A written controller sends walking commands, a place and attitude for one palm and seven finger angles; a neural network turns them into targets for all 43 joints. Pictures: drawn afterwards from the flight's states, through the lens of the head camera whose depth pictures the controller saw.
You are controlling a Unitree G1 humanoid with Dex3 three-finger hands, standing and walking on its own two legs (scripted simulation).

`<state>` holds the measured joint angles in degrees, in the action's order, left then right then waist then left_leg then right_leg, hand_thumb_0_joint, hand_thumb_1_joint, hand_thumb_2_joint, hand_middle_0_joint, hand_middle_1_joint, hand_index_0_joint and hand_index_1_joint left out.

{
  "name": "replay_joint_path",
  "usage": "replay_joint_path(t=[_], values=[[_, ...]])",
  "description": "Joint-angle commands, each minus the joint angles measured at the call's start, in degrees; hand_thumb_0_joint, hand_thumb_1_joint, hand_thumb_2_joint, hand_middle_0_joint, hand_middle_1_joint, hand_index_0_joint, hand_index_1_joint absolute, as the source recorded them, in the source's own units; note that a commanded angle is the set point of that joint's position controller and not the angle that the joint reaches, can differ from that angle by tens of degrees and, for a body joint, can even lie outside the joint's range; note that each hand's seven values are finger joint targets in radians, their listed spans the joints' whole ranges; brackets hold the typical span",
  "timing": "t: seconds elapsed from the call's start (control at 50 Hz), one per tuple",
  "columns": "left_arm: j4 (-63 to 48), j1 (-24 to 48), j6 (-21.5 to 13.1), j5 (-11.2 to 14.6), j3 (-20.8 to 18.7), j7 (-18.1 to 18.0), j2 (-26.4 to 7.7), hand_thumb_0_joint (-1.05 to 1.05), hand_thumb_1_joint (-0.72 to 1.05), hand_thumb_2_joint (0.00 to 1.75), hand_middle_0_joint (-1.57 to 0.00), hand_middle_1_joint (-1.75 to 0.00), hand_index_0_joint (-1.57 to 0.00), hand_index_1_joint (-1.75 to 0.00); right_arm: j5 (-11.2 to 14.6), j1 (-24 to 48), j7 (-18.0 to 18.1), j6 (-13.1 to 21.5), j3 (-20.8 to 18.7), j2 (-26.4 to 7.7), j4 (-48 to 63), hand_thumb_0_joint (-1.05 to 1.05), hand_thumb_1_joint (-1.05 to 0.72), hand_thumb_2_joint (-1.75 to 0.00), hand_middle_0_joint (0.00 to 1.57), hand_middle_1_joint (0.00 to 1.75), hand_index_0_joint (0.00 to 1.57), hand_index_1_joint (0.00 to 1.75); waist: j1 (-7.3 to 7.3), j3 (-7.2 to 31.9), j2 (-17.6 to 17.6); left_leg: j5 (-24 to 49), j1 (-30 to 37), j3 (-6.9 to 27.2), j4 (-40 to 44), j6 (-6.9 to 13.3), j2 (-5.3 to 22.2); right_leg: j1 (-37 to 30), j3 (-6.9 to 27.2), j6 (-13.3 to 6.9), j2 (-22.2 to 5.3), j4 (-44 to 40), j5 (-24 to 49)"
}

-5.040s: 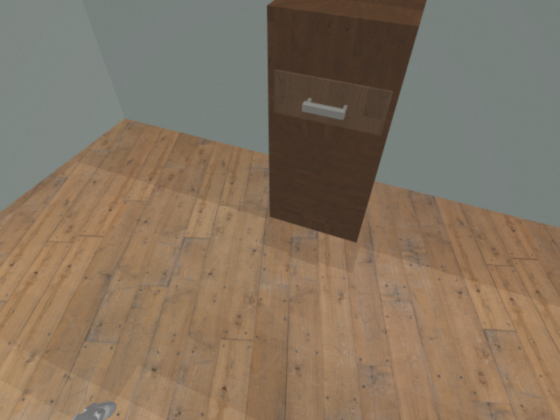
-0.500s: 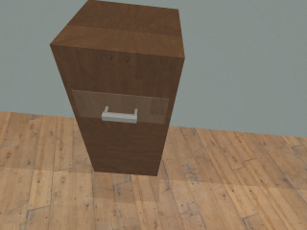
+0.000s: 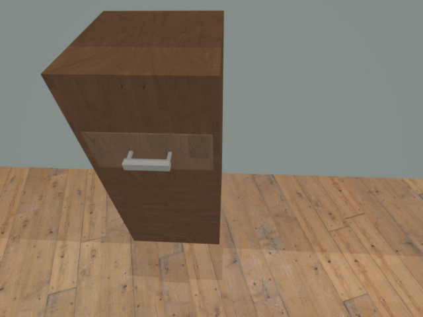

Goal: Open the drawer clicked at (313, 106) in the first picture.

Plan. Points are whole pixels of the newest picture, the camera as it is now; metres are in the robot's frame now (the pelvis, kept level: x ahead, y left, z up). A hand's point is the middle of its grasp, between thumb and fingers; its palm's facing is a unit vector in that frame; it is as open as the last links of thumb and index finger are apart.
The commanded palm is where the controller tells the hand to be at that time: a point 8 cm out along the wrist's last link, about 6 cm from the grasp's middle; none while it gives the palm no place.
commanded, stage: come to a stop and stand still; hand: left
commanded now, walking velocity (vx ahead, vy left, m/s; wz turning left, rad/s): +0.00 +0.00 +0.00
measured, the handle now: (148, 159) +0.57 +0.23 -0.11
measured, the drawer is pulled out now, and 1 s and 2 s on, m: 0.00 0.00 0.00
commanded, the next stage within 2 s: look again from close up in 0.14 s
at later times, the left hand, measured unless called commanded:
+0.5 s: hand out of the picture -0.04 +0.20 -0.19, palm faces +0.03 -0.99 -0.15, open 7.4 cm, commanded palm none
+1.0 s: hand out of the picture -0.04 +0.22 -0.18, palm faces -0.02 -0.99 -0.14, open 7.4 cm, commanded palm none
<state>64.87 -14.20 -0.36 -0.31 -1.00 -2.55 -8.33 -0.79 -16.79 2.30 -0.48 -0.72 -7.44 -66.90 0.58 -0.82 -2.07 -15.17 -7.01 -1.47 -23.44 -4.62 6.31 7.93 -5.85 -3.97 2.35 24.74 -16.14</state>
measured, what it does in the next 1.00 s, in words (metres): shifts its weight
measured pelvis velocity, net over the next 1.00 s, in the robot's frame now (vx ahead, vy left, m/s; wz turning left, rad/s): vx -0.02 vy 0.07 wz -0.04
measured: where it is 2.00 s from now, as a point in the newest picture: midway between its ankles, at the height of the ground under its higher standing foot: outside the picture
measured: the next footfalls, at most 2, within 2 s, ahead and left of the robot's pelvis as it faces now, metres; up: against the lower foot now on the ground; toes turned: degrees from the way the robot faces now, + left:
left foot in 1.36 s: +0.10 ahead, +0.13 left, +0.00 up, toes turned +1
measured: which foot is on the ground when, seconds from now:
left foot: down 0.00-1.00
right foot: down 0.00-1.00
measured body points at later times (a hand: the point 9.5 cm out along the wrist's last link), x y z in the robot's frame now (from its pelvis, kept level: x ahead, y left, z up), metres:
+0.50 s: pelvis -0.02 +0.05 +0.00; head -0.03 +0.06 +0.44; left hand -0.04 +0.25 -0.17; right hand +0.00 -0.19 -0.15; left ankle -0.03 +0.14 -0.74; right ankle -0.03 -0.07 -0.74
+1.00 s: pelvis -0.02 +0.07 +0.00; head -0.02 +0.07 +0.45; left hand -0.04 +0.28 -0.17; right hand -0.06 -0.14 -0.16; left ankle -0.03 +0.14 -0.74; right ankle -0.03 -0.07 -0.74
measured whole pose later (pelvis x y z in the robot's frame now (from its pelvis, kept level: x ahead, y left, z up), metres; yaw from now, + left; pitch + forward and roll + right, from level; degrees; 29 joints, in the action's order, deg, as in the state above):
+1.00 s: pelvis -0.02 +0.07 +0.00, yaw -2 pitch -1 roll +0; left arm 63.2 -21.3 0.3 -1.9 0.2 -0.9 -7.2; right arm -1.4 -21.8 1.0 0.6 0.3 -6.9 -63.2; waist 0.2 0.8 0.9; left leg -16.5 -11.2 -5.8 -27.9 4.0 -2.2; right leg 13.5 -1.7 -1.6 -2.9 31.3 -18.2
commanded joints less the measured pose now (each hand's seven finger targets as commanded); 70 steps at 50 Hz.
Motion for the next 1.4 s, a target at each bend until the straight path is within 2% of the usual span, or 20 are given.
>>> replay_joint_path(t=[0.0, 0.2, 0.22, 0.24, 0.26, 0.3, 0.38, 0.42, 0.44, 0.52, 0.8, 0.9, 1.04, 1.1, 1.16, 1.22, 1.26, 1.3, 1.34, 1.38], values=[[-1.1, -3.8, -0.5, 0.1, -1.0, 0.0, -5.8, 0.0, 0.9, 0.9, -0.2, -0.3, -0.2, -0.3, -0.1, -4.8, 0.5, -0.2, -0.4, -3.4, 0.8, 0.0, -0.9, -0.9, 0.2, 0.3, 0.2, 0.3, 0.15, -3.9, 3.7, 6.8, -1.7, -1.3, 0.9, 3.4, -0.3, 1.5, 9.4, 2.4, -9.5, -8.5, 17.6], [-0.4, -5.8, -0.8, 0.0, -0.8, 0.2, -4.9, 0.0, 0.9, 0.9, -0.2, -0.3, -0.2, -0.3, 0.0, -3.0, 0.6, 0.2, -0.2, -4.3, 1.6, 0.0, -0.9, -0.9, 0.2, 0.3, 0.2, 0.3, -0.19, -3.9, 2.5, 8.5, 0.1, -0.8, 2.0, 3.6, 0.2, 2.4, 8.7, 2.2, -8.8, -8.8, 15.9], [1.4, -13.4, -2.8, -0.8, -1.5, -2.3, -7.5, 0.0, 0.9, 0.9, -0.2, -0.3, -0.2, -0.3, 0.5, 4.5, -0.2, 1.3, -1.0, -6.0, 6.0, 0.0, -0.9, -0.9, 0.2, 0.3, 0.2, 0.3, -4.26, -6.5, 10.6, -4.8, -12.4, -4.9, -15.3, 2.1, -2.1, -0.8, 16.3, 10.5, -14.1, -6.6, 55.9], [0.4, -13.7, -3.4, -0.9, -0.7, -2.1, -9.2, 0.0, 0.9, 0.9, -0.2, -0.3, -0.2, -0.3, 0.8, 2.8, -0.5, 0.7, -0.4, -5.4, 9.1, 0.0, -0.9, -0.9, 0.2, 0.3, 0.2, 0.3, -0.87, -3.8, 8.4, -6.3, -11.9, -0.9, -17.3, 4.0, -3.0, -4.6, 13.4, 8.8, -17.0, -3.0, 70.3], [-1.1, -12.8, -3.3, -1.1, -1.0, -2.0, -7.9, 0.0, 0.9, 0.9, -0.2, -0.3, -0.2, -0.3, 0.6, -0.7, -0.2, 0.7, -0.5, -2.9, 9.3, 0.0, -0.9, -0.9, 0.2, 0.3, 0.2, 0.3, -0.44, 2.3, 8.8, -7.6, -12.4, -0.5, -17.8, 5.4, -3.2, -9.3, 13.2, 6.4, -17.3, -0.2, 71.9], [-2.7, -10.3, -2.7, -1.2, -0.6, -1.3, -6.8, 0.0, 0.9, 0.9, -0.2, -0.3, -0.2, -0.3, 0.8, -0.5, -0.5, 1.2, -0.4, -2.4, 9.3, 0.0, -0.9, -0.9, 0.2, 0.3, 0.2, 0.3, -0.35, 7.7, 6.9, -6.5, -10.0, -1.1, -12.7, 5.2, -3.8, -10.4, 9.6, -1.7, -14.8, 1.2, 57.8], [-3.6, -6.8, -1.0, -0.4, 0.3, -0.4, -3.4, 0.0, 0.9, 0.9, -0.2, -0.3, -0.2, -0.3, 0.0, -4.1, -0.4, 1.8, -0.4, -5.0, 8.1, 0.0, -0.9, -0.9, 0.2, 0.3, 0.2, 0.3, 0.87, 0.4, 1.1, 6.7, -3.2, 3.2, -0.8, 6.4, 0.0, 5.1, 7.9, 1.2, -8.2, -0.4, 8.9], [-3.7, -7.8, -0.9, -0.6, 0.5, -0.3, -2.2, 0.0, 0.9, 0.9, -0.2, -0.3, -0.2, -0.3, -0.4, -3.3, -0.3, 1.6, -0.2, -6.3, 8.6, 0.0, -0.9, -0.9, 0.2, 0.3, 0.2, 0.3, -0.22, -5.0, 1.7, 4.0, -8.6, 4.4, 0.5, 7.7, 1.9, 6.4, 7.6, 1.3, -6.7, -2.1, 3.0], [-3.4, -7.5, -0.5, -0.7, 0.5, -0.2, -2.8, 0.0, 0.9, 0.9, -0.2, -0.3, -0.2, -0.3, -0.4, -3.4, -0.4, 1.7, 0.0, -6.2, 8.4, 0.0, -0.9, -0.9, 0.2, 0.3, 0.2, 0.3, -0.26, -6.6, -3.4, 2.6, -10.6, 5.6, 2.5, 7.7, 1.5, 6.5, 7.0, 1.3, -6.5, -0.8, 1.6], [-3.4, -8.7, 0.0, -1.0, 0.8, 0.6, -3.0, 0.0, 0.9, 0.9, -0.2, -0.3, -0.2, -0.3, -0.4, -2.4, -0.4, 1.8, 0.1, -7.1, 9.6, 0.0, -0.9, -0.9, 0.2, 0.3, 0.2, 0.3, -1.32, -8.9, -2.9, -9.6, -15.5, 8.3, 8.7, 8.5, 1.7, 4.6, 5.3, 1.8, -5.9, 1.2, 1.5], [-3.6, -8.9, -0.4, -0.9, 0.9, 0.9, -2.8, 0.0, 0.9, 0.9, -0.2, -0.3, -0.2, -0.3, -0.3, -6.0, -0.4, 2.4, 0.5, -6.9, 6.9, 0.0, -0.9, -0.9, 0.2, 0.3, 0.2, 0.3, -0.96, -3.6, 1.8, -7.2, -9.8, 8.1, 9.1, 9.1, 1.2, 4.3, 5.5, 2.1, -7.0, 1.2, 1.8], [-4.0, -8.7, -0.2, -1.5, 0.7, 1.5, -1.9, 0.0, 0.9, 0.9, -0.2, -0.3, -0.2, -0.3, -0.6, -6.9, -0.4, 1.9, -0.4, -8.0, 6.1, 0.0, -0.9, -0.9, 0.2, 0.3, 0.2, 0.3, -0.51, -6.7, -0.8, -20.1, -10.4, 11.7, 11.5, 11.5, 4.2, 9.4, 2.9, 1.5, -4.7, 5.4, -5.8], [-3.3, -12.2, -1.3, -1.3, -0.1, 2.0, -1.5, 0.0, 0.9, 0.9, -0.2, -0.3, -0.2, -0.3, -0.6, -7.1, -0.6, 2.6, -0.6, -6.1, 6.1, 0.0, -0.9, -0.9, 0.2, 0.3, 0.2, 0.3, -1.08, -7.6, 0.0, -15.0, -12.2, 8.3, 6.2, 11.6, 2.3, 7.5, 5.7, -0.2, -5.5, 4.2, -4.6], [-2.3, -15.0, -1.9, -1.3, -0.5, 1.8, -2.2, 0.0, 0.9, 0.9, -0.2, -0.3, -0.2, -0.3, -0.4, -6.2, -0.6, 3.3, -0.6, -5.0, 6.6, 0.0, -0.9, -0.9, 0.2, 0.3, 0.2, 0.3, -1.94, -5.8, 5.5, -6.9, -14.2, 3.2, -2.2, 10.5, -0.8, 3.0, 10.4, -1.5, -8.1, 2.1, -0.2], [0.1, -20.2, -2.6, -1.1, -1.7, 1.1, -5.6, 0.0, 0.9, 0.9, -0.2, -0.3, -0.2, -0.3, -0.4, -4.1, -1.0, 3.8, 0.0, -2.1, 7.7, 0.0, -0.9, -0.9, 0.2, 0.3, 0.2, 0.3, -2.88, -3.5, 15.0, -7.9, -22.9, -5.7, -18.5, 7.9, -6.7, -6.5, 21.1, -5.9, -16.5, -3.2, 13.5], [0.5, -21.8, -3.3, -1.9, -1.8, 0.3, -5.4, 0.0, 0.9, 0.9, -0.2, -0.3, -0.2, -0.3, -0.2, 2.4, -1.5, 4.0, 0.0, -1.8, 10.1, 0.0, -0.9, -0.9, 0.2, 0.3, 0.2, 0.3, -4.37, -5.3, 9.9, -17.7, -30.7, -3.4, -26.9, 7.8, -5.0, -10.4, 23.0, -10.8, -20.5, -4.1, 32.6], [-0.7, -18.2, -2.9, -1.9, -1.6, -0.1, -4.8, 0.0, 0.9, 0.9, -0.2, -0.3, -0.2, -0.3, 0.1, 1.0, -1.3, 3.8, 0.3, -0.5, 9.1, 0.0, -0.9, -0.9, 0.2, 0.3, 0.2, 0.3, -2.17, -4.6, 5.9, -13.3, -23.0, -2.8, -17.9, 7.3, -4.6, -6.6, 17.3, -8.6, -18.5, -0.4, 41.2], [-2.2, -12.3, -2.1, -0.8, -1.0, -0.1, -3.4, 0.0, 0.9, 0.9, -0.2, -0.3, -0.2, -0.3, 0.3, -8.2, -0.5, 3.7, 0.5, -1.1, 5.0, 0.0, -0.9, -0.9, 0.2, 0.3, 0.2, 0.3, 2.57, -0.4, 4.3, 11.1, -2.7, -2.8, -1.6, 6.7, -5.2, 2.6, 8.8, -2.2, -11.2, 9.5, 40.3], [-2.8, -13.6, -1.4, 0.5, 0.0, -0.6, -0.5, 0.0, 0.9, 0.9, -0.2, -0.3, -0.2, -0.3, 0.4, -12.0, 0.9, 4.0, -0.2, -7.0, 4.0, 0.0, -0.9, -0.9, 0.2, 0.3, 0.2, 0.3, 1.28, 5.3, -9.4, 59.8, 6.8, 12.9, -1.7, 15.7, 12.3, 10.3, 3.5, 4.2, -4.9, 18.5, -5.3], [-3.0, -12.6, -0.2, -0.3, 0.2, -0.9, 0.1, 0.0, 0.9, 0.9, -0.2, -0.3, -0.2, -0.3, 0.4, -4.5, 0.8, 2.8, 0.1, -7.4, 6.1, 0.0, -0.9, -0.9, 0.2, 0.3, 0.2, 0.3, -0.47, -0.5, -6.1, 52.4, -1.0, 9.1, 1.6, 17.7, 12.1, 9.3, 5.5, 4.2, -5.6, 19.5, -16.8]])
